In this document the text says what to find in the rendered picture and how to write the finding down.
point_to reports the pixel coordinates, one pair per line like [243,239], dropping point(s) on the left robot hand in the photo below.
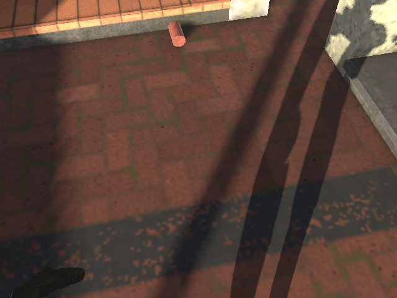
[47,281]

